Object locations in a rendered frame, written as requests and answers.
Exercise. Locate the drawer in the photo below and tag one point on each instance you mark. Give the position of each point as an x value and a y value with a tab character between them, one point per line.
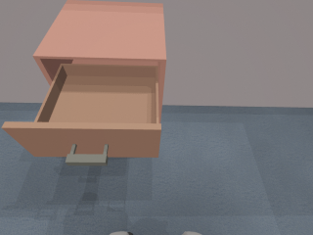
92	105

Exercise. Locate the handle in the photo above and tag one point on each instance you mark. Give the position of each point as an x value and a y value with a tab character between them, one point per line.
74	159

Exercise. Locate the cabinet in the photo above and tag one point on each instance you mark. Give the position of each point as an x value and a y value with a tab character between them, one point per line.
105	33

